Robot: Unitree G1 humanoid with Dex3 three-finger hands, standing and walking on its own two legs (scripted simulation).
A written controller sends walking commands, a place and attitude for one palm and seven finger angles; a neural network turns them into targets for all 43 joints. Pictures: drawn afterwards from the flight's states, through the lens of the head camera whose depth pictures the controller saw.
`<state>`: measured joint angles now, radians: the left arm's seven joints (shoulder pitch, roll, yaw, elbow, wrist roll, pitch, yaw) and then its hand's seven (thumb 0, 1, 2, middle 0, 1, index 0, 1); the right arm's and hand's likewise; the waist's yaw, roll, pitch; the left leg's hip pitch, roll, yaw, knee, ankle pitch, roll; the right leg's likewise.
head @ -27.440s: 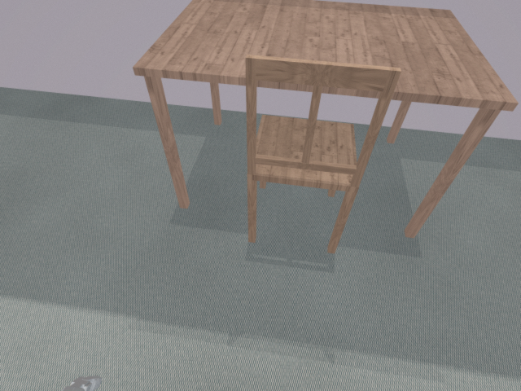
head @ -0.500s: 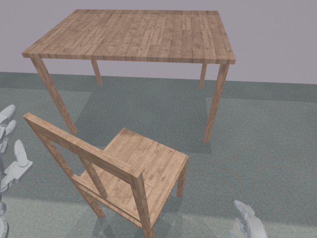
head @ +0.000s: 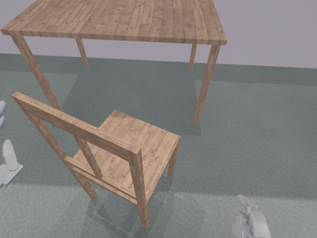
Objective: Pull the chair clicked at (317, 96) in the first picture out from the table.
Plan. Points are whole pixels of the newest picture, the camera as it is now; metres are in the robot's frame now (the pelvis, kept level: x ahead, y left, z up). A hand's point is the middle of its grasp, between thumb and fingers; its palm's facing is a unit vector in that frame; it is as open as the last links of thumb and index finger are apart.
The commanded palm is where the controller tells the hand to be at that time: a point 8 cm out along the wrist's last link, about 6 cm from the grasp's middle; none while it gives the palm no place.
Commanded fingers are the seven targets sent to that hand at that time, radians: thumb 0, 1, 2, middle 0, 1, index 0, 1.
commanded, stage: step back with the hand held close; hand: left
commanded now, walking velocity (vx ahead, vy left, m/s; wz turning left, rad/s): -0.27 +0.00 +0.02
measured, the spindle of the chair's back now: (90, 157) +0.36 +0.26 -0.10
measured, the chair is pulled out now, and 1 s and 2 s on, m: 0.57 0.57 0.57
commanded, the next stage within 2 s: stop stepping back and stand still in 1.04 s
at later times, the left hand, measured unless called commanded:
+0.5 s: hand (11, 181) +0.18 +0.26 +0.16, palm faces +0.41 -0.75 -0.52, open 7.4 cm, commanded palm +0.10 +0.30 +0.18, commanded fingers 0.00 0.90 0.90 -0.20 -0.30 -0.20 -0.30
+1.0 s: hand out of the picture +0.10 +0.25 +0.17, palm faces +0.43 -0.74 -0.51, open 7.4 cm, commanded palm +0.03 +0.28 +0.18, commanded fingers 0.00 0.90 0.90 -0.20 -0.30 -0.20 -0.30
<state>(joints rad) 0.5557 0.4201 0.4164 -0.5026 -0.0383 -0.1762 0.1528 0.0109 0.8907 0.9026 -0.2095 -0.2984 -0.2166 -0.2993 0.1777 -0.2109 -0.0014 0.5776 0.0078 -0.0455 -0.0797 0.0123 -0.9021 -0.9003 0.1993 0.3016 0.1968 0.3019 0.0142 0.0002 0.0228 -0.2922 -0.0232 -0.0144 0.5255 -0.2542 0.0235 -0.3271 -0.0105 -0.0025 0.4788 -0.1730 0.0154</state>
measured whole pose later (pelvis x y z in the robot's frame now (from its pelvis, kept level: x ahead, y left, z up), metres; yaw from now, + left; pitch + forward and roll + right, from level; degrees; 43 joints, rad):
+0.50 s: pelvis -0.03 +0.00 -0.01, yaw +1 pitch +2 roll -1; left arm 0.56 0.46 0.45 -0.56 -0.01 -0.24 0.17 0.01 0.89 0.90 -0.21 -0.30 -0.22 -0.30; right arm 0.21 -0.21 -0.01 0.60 0.00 -0.09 -0.07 0.01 -0.90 -0.90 0.20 0.30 0.20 0.30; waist -0.01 -0.03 0.04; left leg -0.41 -0.02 -0.02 0.61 -0.24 0.02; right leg -0.43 0.00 -0.01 0.56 -0.16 0.01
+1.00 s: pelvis -0.10 -0.02 -0.01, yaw +3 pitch +2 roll +0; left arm 0.57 0.48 0.49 -0.57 -0.04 -0.24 0.16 0.01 0.89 0.90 -0.21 -0.30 -0.22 -0.30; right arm 0.16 -0.17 -0.03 0.63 -0.02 -0.12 -0.07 0.01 -0.90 -0.90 0.20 0.30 0.20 0.30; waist 0.00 -0.08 0.04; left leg -0.38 0.01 0.00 0.58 -0.23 -0.01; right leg -0.48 0.01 0.02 0.81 -0.41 0.01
